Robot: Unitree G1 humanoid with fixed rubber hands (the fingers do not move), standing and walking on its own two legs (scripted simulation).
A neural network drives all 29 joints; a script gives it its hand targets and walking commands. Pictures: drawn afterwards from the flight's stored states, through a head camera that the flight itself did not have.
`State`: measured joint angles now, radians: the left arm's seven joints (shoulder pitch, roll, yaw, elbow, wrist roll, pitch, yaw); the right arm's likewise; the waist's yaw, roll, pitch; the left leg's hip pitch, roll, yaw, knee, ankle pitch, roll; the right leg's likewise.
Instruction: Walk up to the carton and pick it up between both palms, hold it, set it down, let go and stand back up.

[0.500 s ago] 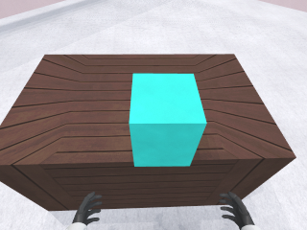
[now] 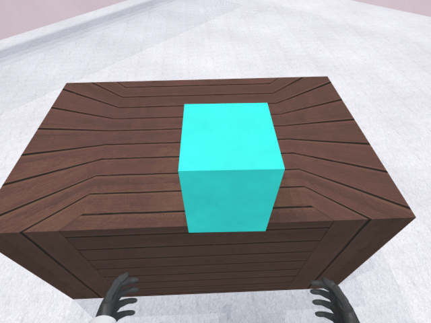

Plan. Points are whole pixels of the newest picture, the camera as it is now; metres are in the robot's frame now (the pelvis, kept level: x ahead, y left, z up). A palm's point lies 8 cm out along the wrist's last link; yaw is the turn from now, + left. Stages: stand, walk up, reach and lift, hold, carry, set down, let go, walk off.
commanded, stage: let go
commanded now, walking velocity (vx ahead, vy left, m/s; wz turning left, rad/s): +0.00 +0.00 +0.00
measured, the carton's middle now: (226, 170) +0.47 +0.00 -0.02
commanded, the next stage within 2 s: stand in 0.20 s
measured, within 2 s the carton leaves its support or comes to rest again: neither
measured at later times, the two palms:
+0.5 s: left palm out of the picture +0.08 +0.25 -0.10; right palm out of the picture +0.10 -0.25 -0.11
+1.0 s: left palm out of the picture -0.01 +0.26 -0.13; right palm out of the picture -0.01 -0.23 -0.13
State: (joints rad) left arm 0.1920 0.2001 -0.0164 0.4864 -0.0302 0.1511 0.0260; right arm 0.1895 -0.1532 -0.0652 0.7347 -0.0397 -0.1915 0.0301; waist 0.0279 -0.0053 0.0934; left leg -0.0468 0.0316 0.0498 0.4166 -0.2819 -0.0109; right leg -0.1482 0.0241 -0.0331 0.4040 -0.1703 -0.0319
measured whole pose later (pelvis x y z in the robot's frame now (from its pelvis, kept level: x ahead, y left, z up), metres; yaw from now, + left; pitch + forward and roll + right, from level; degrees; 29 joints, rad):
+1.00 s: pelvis -0.04 +0.02 -0.01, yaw +1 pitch -4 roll +0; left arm 0.38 0.23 -0.01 0.84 0.02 -0.02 0.01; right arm 0.41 -0.23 0.01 0.82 -0.01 -0.02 0.00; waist 0.01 -0.01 0.00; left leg -0.17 -0.01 0.05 0.49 -0.26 0.02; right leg -0.26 -0.02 -0.03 0.47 -0.15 0.00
